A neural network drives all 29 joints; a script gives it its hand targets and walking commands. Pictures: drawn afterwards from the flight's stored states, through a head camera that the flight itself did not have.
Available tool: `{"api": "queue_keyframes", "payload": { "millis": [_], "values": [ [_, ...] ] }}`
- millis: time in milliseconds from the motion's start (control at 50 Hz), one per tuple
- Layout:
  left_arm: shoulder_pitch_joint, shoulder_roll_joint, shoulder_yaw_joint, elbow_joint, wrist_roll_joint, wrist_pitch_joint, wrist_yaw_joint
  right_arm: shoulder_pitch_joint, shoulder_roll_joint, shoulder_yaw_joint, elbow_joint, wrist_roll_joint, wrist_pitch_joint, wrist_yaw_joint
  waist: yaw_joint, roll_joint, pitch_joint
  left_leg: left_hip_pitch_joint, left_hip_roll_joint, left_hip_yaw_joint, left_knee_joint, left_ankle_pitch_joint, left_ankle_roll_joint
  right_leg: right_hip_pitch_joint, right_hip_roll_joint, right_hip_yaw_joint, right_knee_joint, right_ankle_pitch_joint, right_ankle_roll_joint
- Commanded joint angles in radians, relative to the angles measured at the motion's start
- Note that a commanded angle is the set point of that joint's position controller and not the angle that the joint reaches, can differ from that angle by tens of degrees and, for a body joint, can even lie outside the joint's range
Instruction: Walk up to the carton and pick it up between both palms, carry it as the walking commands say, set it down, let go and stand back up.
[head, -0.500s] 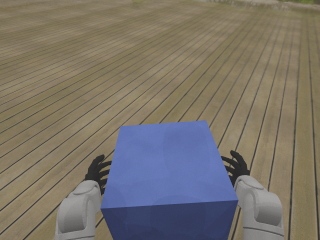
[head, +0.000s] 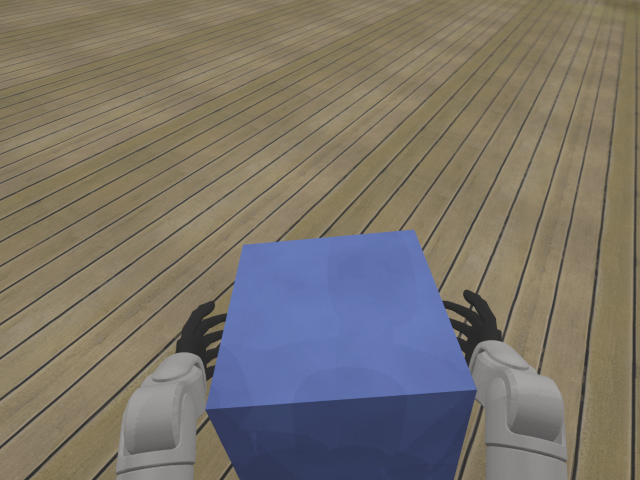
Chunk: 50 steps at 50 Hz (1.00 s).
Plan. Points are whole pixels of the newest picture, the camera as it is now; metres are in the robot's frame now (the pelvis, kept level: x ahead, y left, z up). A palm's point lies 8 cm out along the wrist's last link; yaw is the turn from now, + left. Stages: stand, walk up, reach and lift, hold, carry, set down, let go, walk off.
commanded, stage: carry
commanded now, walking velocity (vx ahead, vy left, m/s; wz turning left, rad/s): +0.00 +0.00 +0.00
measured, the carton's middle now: (339, 365) +0.30 -0.01 -0.02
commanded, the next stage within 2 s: hold in 0.44 s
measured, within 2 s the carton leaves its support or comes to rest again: neither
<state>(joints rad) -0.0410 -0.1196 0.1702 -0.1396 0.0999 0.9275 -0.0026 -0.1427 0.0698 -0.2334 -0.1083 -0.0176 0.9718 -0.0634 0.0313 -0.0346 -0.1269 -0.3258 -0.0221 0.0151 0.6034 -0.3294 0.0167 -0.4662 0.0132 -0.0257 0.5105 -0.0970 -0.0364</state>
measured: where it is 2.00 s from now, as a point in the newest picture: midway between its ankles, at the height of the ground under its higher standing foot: outside the picture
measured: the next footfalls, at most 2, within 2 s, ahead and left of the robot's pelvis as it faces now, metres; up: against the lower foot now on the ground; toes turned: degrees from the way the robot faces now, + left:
none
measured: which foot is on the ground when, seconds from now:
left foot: down 0.00-1.00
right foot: down 0.00-1.00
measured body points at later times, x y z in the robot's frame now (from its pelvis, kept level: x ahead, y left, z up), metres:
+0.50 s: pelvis +0.00 +0.00 +0.00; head -0.01 +0.00 +0.45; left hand +0.27 +0.18 +0.02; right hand +0.30 -0.17 +0.03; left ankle -0.01 +0.11 -0.73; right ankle +0.10 -0.10 -0.73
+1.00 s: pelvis +0.03 -0.01 +0.01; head +0.01 -0.03 +0.46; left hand +0.31 +0.17 +0.03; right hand +0.33 -0.18 +0.02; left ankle -0.01 +0.11 -0.73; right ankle +0.10 -0.10 -0.73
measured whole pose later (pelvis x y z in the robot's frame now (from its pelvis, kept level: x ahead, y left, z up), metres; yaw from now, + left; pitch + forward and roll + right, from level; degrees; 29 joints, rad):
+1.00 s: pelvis +0.03 -0.01 +0.01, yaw +0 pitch -3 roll +1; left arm -0.18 -0.08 0.21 0.23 0.18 0.67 -0.05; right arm -0.24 0.07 -0.28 0.22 -0.13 0.72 -0.01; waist 0.03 0.04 0.00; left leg -0.11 -0.02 0.01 0.49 -0.33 0.02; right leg -0.30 0.01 -0.03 0.50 -0.16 -0.04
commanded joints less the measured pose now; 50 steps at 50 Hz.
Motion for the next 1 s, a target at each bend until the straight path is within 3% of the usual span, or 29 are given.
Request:
{"api": "queue_keyframes", "payload": {
  "millis": [0, 60, 80, 180, 220, 240, 260, 280, 320, 340, 360, 420, 440, 460, 480, 520, 540, 580, 620, 640, 680, 700, 720, 740, 780, 820, 880, 960, 980],
  "values": [
    [-0.599, -0.782, -0.697, -0.154, -0.249, -0.011, -0.126, -0.431, 0.827, 0.691, -0.086, 0.163, -0.025, 0.195, -0.034, 0.110, -0.227, -0.009, 0.125, -0.123, -0.160, 0.106, 0.044, 0.225, -0.140, 0.057, -0.052, -0.089, -0.017],
    [-0.614, -0.764, -0.692, -0.128, -0.241, -0.020, -0.136, -0.424, 0.813, 0.676, -0.058, 0.144, -0.038, 0.201, -0.036, 0.107, -0.221, -0.018, 0.121, -0.105, -0.155, 0.071, 0.044, 0.234, -0.141, 0.058, -0.061, -0.101, -0.006],
    [-0.606, -0.791, -0.712, -0.166, -0.260, -0.019, -0.139, -0.476, 0.834, 0.722, -0.147, 0.174, -0.039, 0.199, -0.035, 0.058, -0.232, 0.014, 0.109, -0.096, -0.125, 0.094, 0.049, 0.235, -0.146, 0.069, -0.090, -0.088, -0.001],
    [-0.608, -0.734, -0.636, -0.036, -0.214, -0.064, -0.160, -0.524, 0.787, 0.696, -0.068, 0.121, -0.083, 0.202, -0.037, -0.038, -0.245, 0.012, 0.078, -0.094, -0.087, 0.037, 0.038, 0.233, -0.172, 0.139, -0.179, -0.178, -0.018],
    [-0.606, -0.747, -0.644, 0.006, -0.214, -0.070, -0.167, -0.513, 0.814, 0.696, -0.014, 0.124, -0.092, 0.212, -0.038, -0.019, -0.197, -0.019, 0.067, -0.097, -0.110, 0.012, 0.033, 0.209, -0.165, 0.131, -0.203, -0.266, -0.008],
    [-0.629, -0.675, -0.564, 0.117, -0.159, -0.102, -0.171, -0.513, 0.764, 0.630, 0.113, 0.068, -0.118, 0.218, -0.033, -0.032, -0.212, -0.016, 0.063, -0.102, -0.113, -0.005, 0.040, 0.216, -0.169, 0.133, -0.197, -0.285, -0.016],
    [-0.629, -0.784, -0.679, -0.055, -0.235, -0.091, -0.173, -0.557, 0.828, 0.740, -0.102, 0.154, -0.111, 0.218, -0.037, -0.017, -0.203, -0.004, 0.075, -0.101, -0.122, 0.007, 0.039, 0.189, -0.169, 0.129, -0.193, -0.261, -0.010],
    [-0.626, -0.704, -0.586, 0.080, -0.176, -0.108, -0.176, -0.571, 0.763, 0.672, 0.010, 0.088, -0.132, 0.212, -0.036, -0.043, -0.223, -0.011, 0.083, -0.113, -0.125, 0.033, 0.045, 0.222, -0.160, 0.117, -0.178, -0.216, -0.017],
    [-0.608, -0.715, -0.579, 0.147, -0.163, -0.151, -0.190, -0.547, 0.781, 0.671, 0.092, 0.080, -0.173, 0.228, -0.033, -0.016, -0.261, 0.005, 0.060, -0.096, -0.106, 0.043, 0.041, 0.261, -0.185, 0.150, -0.193, -0.183, -0.023],
    [-0.659, -0.772, -0.662, 0.013, -0.218, -0.154, -0.192, -0.576, 0.823, 0.729, -0.012, 0.127, -0.173, 0.232, -0.033, 0.008, -0.268, 0.018, 0.066, -0.088, -0.109, 0.052, 0.037, 0.268, -0.182, 0.137, -0.178, -0.155, -0.021],
    [-0.646, -0.773, -0.664, 0.010, -0.214, -0.154, -0.194, -0.583, 0.811, 0.735, -0.046, 0.122, -0.172, 0.230, -0.037, -0.036, -0.259, 0.034, 0.075, -0.090, -0.112, 0.085, 0.038, 0.241, -0.170, 0.127, -0.162, -0.094, -0.026],
    [-0.689, -0.749, -0.636, 0.067, -0.192, -0.179, -0.202, -0.592, 0.795, 0.694, 0.052, 0.089, -0.200, 0.237, -0.034, 0.021, -0.275, 0.033, 0.073, -0.087, -0.117, 0.078, 0.043, 0.271, -0.156, 0.113, -0.144, -0.061, -0.021],
    [-0.911, -0.669, -0.519, 0.176, -0.158, -0.236, -0.219, -0.784, 0.779, 0.626, 0.104, 0.082, -0.240, 0.261, 0.010, 0.140, -0.155, -0.232, 0.002, -0.149, -0.273, -0.107, 0.034, 0.588, 0.050, 0.077, -0.019, -0.151, 0.029],
    [-0.882, -0.672, -0.506, 0.184, -0.154, -0.250, -0.214, -0.758, 0.772, 0.607, 0.125, 0.071, -0.232, 0.262, 0.011, 0.068, -0.139, -0.283, 0.017, -0.153, -0.293, -0.121, 0.047, 0.634, 0.069, 0.069, -0.009, -0.170, 0.033],
    [-0.823, -0.689, -0.501, 0.219, -0.142, -0.254, -0.215, -0.763, 0.787, 0.644, 0.071, 0.093, -0.247, 0.259, 0.037, 0.089, -0.160, -0.293, 0.019, -0.155, -0.284, -0.060, 0.054, 0.678, 0.061, 0.087, -0.008, -0.120, 0.038],
    [-0.819, -0.730, -0.531, 0.185, -0.154, -0.277, -0.224, -0.702, 0.815, 0.665, 0.058, 0.085, -0.259, 0.265, 0.017, 0.054, -0.210, -0.267, 0.026, -0.171, -0.286, -0.047, 0.059, 0.709, 0.072, 0.083, 0.002, -0.111, 0.036],
    [-0.829, -0.751, -0.542, 0.187, -0.152, -0.278, -0.227, -0.702, 0.839, 0.658, 0.063, 0.085, -0.270, 0.264, 0.006, 0.091, -0.243, -0.218, 0.022, -0.167, -0.259, 0.016, 0.057, 0.684, 0.059, 0.102, -0.007, -0.076, 0.029],
    [-0.841, -0.764, -0.533, 0.196, -0.160, -0.284, -0.241, -0.739, 0.900, 0.674, 0.068, 0.080, -0.259, 0.261, -0.003, -0.012, -0.315, -0.167, -0.001, -0.160, -0.231, 0.071, 0.049, 0.714, 0.050, 0.116, -0.032, -0.032, 0.040],
    [-0.861, -0.762, -0.536, 0.240, -0.160, -0.282, -0.257, -0.733, 0.889, 0.638, 0.087, 0.060, -0.263, 0.254, -0.048, 0.022, -0.308, -0.171, 0.003, -0.164, -0.232, 0.027, 0.052, 0.723, 0.044, 0.126, -0.035, -0.059, 0.036],
    [-0.848, -0.735, -0.514, 0.244, -0.150, -0.282, -0.259, -0.707, 0.914, 0.648, 0.127, 0.064, -0.254, 0.259, -0.016, 0.017, -0.280, -0.171, -0.001, -0.152, -0.221, 0.039, 0.048, 0.711, 0.028, 0.144, -0.051, -0.072, 0.042],
    [-0.849, -0.756, -0.521, 0.286, -0.149, -0.275, -0.278, -0.668, 0.921, 0.612, 0.156, 0.043, -0.246, 0.262, -0.050, 0.037, -0.205, -0.201, 0.004, -0.153, -0.249, 0.032, 0.051, 0.706, 0.034, 0.141, -0.061, -0.070, 0.047],
    [-0.833, -0.741, -0.486, 0.301, -0.137, -0.277, -0.272, -0.719, 0.922, 0.634, 0.164, 0.061, -0.241, 0.268, -0.007, 0.003, -0.203, -0.203, 0.003, -0.149, -0.250, 0.044, 0.055, 0.712, 0.032, 0.133, -0.064, -0.078, 0.051],
    [-0.810, -0.916, -0.599, 0.131, -0.202, -0.285, -0.261, -0.615, 0.941, 0.679, 0.183, 0.107, -0.232, 0.290, -0.076, 0.081, -0.340, -0.096, -0.019, -0.182, -0.297, 0.122, 0.057, 0.833, 0.049, 0.094, -0.031, 0.127, 0.011],
    [-0.816, -0.936, -0.622, 0.108, -0.222, -0.287, -0.257, -0.604, 0.935, 0.705, 0.162, 0.116, -0.246, 0.296, -0.087, 0.117, -0.340, -0.108, -0.010, -0.185, -0.286, 0.196, 0.042, 0.808, 0.049, 0.095, -0.010, 0.212, 0.005],
    [-0.762, -0.916, -0.605, 0.155, -0.202, -0.284, -0.264, -0.558, 0.889, 0.656, 0.155, 0.087, -0.254, 0.296, -0.097, 0.094, -0.310, -0.065, -0.023, -0.187, -0.254, 0.306, 0.025, 0.770, 0.041, 0.109, -0.027, 0.257, -0.001],
    [-0.709, -0.886, -0.529, 0.228, -0.162, -0.273, -0.258, -0.564, 0.869, 0.635, 0.196, 0.080, -0.249, 0.299, -0.065, 0.027, -0.215, -0.067, -0.034, -0.183, -0.266, 0.272, 0.031, 0.738, 0.038, 0.104, -0.055, 0.213, 0.007],
    [-0.655, -0.839, -0.452, 0.350, -0.136, -0.285, -0.265, -0.497, 0.820, 0.552, 0.289, 0.003, -0.255, 0.288, -0.103, -0.049, -0.100, -0.103, -0.027, -0.189, -0.289, 0.204, 0.041, 0.737, 0.037, 0.098, -0.072, 0.180, 0.020],
    [-0.623, -0.852, -0.405, 0.462, -0.107, -0.328, -0.273, -0.506, 0.832, 0.501, 0.349, -0.040, -0.301, 0.288, -0.096, -0.041, -0.005, -0.133, -0.032, -0.176, -0.282, 0.164, 0.049, 0.718, 0.038, 0.095, -0.070, 0.165, 0.025],
    [-0.700, -0.837, -0.413, 0.447, -0.111, -0.354, -0.279, -0.525, 0.840, 0.473, 0.388, -0.044, -0.328, 0.290, -0.094, 0.004, -0.059, -0.165, -0.029, -0.183, -0.277, 0.126, 0.052, 0.739, 0.025, 0.125, -0.063, 0.138, 0.012]
  ]
}}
